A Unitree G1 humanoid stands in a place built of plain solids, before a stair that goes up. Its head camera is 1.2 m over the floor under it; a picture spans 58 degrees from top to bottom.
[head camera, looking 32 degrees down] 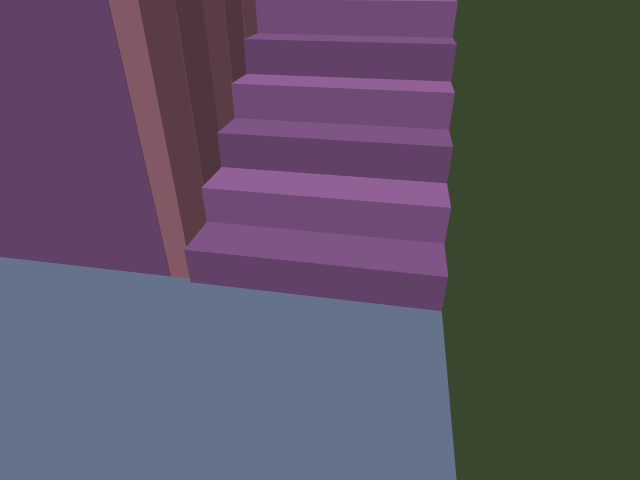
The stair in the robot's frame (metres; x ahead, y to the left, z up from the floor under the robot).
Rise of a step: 0.18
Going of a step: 0.25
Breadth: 1.11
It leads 10 degrees to the right of straight ahead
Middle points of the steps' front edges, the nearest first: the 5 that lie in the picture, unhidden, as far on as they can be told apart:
1.46 0.04 0.18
1.71 0.00 0.35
1.95 -0.05 0.53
2.20 -0.09 0.71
2.44 -0.14 0.88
